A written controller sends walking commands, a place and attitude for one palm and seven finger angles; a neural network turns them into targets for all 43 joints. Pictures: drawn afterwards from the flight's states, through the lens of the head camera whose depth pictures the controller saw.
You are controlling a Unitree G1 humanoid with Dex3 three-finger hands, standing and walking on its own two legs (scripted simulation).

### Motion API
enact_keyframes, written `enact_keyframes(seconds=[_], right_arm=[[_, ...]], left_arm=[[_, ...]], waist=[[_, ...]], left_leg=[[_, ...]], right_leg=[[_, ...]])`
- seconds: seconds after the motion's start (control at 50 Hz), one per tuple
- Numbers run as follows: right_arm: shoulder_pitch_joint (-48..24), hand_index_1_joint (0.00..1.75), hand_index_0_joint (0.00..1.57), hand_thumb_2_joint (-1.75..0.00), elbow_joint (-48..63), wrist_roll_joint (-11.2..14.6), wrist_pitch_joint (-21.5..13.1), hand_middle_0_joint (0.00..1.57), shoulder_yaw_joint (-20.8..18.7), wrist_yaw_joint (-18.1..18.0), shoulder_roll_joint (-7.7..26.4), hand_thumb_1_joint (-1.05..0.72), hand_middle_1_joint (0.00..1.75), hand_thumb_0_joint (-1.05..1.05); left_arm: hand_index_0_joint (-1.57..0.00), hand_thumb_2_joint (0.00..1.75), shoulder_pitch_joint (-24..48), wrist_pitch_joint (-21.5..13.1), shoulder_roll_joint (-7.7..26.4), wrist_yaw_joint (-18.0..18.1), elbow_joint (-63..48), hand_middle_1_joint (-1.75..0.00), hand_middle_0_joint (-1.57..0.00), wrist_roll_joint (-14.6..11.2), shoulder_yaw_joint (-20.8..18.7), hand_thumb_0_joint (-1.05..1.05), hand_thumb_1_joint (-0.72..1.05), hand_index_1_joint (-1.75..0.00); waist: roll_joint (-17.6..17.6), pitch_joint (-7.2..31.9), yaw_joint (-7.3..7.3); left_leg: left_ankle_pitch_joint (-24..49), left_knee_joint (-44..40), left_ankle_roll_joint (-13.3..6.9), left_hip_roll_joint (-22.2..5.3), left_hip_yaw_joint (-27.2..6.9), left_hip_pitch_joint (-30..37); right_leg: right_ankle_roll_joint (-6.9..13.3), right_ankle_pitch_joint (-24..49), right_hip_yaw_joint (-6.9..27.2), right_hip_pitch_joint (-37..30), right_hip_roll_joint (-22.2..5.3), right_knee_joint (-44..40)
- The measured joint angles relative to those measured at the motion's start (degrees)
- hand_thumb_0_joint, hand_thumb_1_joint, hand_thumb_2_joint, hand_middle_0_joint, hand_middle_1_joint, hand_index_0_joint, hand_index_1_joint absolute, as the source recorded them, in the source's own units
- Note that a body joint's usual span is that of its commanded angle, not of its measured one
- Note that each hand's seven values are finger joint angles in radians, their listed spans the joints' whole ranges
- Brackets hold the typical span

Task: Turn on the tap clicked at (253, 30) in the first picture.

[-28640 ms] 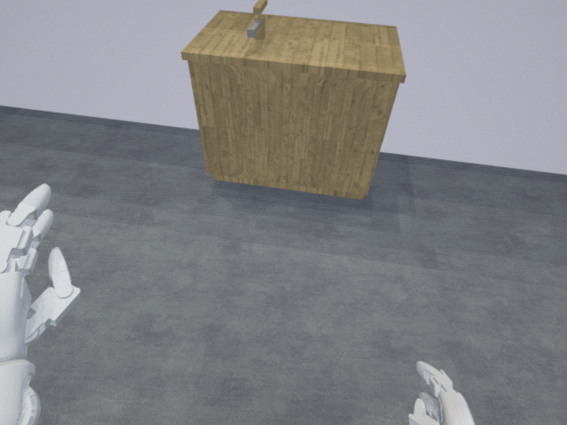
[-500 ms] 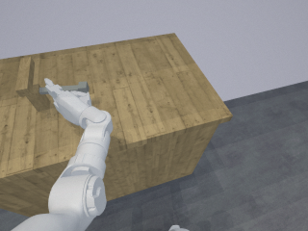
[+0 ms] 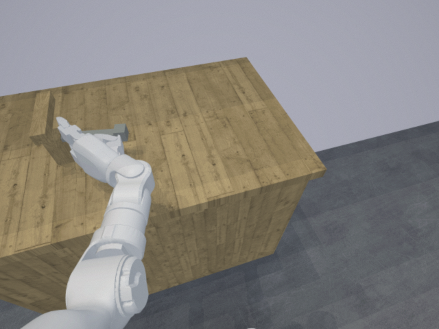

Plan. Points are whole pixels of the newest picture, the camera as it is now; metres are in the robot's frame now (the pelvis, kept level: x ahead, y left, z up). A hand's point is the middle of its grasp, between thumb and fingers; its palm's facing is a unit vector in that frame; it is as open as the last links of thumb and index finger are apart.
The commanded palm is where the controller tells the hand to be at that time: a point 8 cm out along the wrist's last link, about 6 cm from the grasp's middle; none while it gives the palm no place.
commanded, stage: lift the hand up off the lever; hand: left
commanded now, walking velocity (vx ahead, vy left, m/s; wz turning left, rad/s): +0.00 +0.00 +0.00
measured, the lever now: (121, 132) +0.52 +0.21 +0.05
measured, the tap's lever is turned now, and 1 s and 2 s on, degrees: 79 79 79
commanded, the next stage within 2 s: draw the hand back beside the body in 0.92 s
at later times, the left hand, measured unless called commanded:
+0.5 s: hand (117, 137) +0.44 +0.18 +0.12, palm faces +0.80 -0.59 -0.10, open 7.8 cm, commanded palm +0.38 +0.19 +0.12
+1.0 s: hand (123, 135) +0.43 +0.17 +0.13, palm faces +0.79 -0.60 -0.12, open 7.8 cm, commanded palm +0.38 +0.19 +0.13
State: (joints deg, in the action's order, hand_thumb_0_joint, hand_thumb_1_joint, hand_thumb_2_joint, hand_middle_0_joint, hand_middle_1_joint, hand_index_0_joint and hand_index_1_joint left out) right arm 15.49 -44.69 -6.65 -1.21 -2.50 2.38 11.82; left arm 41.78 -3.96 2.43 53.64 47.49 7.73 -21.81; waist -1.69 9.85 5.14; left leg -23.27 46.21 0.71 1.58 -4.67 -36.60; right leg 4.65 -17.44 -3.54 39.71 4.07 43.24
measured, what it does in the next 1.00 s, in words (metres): stands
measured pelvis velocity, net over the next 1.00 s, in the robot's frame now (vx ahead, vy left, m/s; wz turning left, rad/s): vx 0.00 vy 0.00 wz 0.01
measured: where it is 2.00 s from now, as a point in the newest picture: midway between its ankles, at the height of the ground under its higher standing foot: outside the picture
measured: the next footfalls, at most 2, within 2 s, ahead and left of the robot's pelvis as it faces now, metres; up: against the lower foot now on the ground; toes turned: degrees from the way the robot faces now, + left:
none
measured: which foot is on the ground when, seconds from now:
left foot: down 0.00-1.00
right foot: down 0.00-1.00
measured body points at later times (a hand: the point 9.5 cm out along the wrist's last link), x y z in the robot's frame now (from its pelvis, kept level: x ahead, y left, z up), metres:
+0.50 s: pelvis +0.00 +0.00 +0.01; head +0.03 -0.01 +0.46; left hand +0.39 +0.21 +0.12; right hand +0.10 -0.24 -0.12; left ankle -0.01 +0.13 -0.70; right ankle +0.03 -0.07 -0.70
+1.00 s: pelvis +0.00 +0.00 +0.01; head +0.02 -0.01 +0.46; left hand +0.39 +0.19 +0.14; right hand +0.12 -0.24 -0.12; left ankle -0.01 +0.13 -0.70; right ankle +0.03 -0.07 -0.70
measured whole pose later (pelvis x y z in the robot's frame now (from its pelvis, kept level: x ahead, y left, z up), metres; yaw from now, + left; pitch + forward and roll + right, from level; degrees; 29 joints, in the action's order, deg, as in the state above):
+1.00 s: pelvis +0.00 +0.00 +0.01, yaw +1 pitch +10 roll +0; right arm 11.0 -44.7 -5.5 0.1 -1.8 0.7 11.2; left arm 40.8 4.7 -1.3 53.7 41.0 6.5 -17.1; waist -1.7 8.2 2.9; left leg -21.0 41.2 1.0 1.9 -5.0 -29.9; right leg 4.9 -15.9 -3.7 33.1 3.6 39.1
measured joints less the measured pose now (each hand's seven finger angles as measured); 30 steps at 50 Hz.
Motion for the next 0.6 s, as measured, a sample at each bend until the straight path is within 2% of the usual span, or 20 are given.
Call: enact_keyframes(seconds=[0.16, 0.4, 0.6], right_arm=[[-0.8, 0.3, 0.2, -0.9, -0.3, 0.4, 0.1, 0.2, 0.0, -0.3, 0.1, -0.9, 0.3, 0.01], [-2.5, 0.3, 0.21, -0.9, 0.6, 0.4, 0.7, 0.2, 0.5, -0.5, -0.7, -0.9, 0.3, 0.01], [-2.4, 0.3, 0.21, -0.9, 0.1, 1.0, 1.3, 0.2, 0.5, -1.0, -0.5, -0.9, 0.3, 0.01]], left_arm=[[-0.16, 0.9, -1.6, 1.2, -1.4, -0.4, -2.3, -0.15, -0.15, -0.8, 2.9, 0.02, 0.9, -0.15], [-0.16, 0.9, -0.7, 3.8, -2.3, -0.2, -3.3, -0.15, -0.15, -0.7, 2.3, 0.02, 0.9, -0.15], [-0.16, 0.9, -2.8, 6.1, -2.8, -0.7, -7.1, -0.15, -0.15, -1.4, 4.0, 0.02, 0.9, -0.15]], waist=[[-0.1, -0.7, -0.79], [-0.1, -0.5, -1.17], [-0.1, -1.3, -1.93]], left_leg=[[0.5, -1.2, -0.1, 0.3, -0.4, 2.3], [1.0, -2.4, -0.1, 0.3, 0.1, 3.5], [1.5, -3.8, 0.0, 0.3, -0.2, 5.9]], right_leg=[[-0.1, 0.3, -0.3, -2.5, -0.3, -1.2], [-0.2, 0.6, 0.2, -3.4, -0.3, -1.9], [-0.1, 1.0, -0.1, -5.9, -0.4, -3.3]])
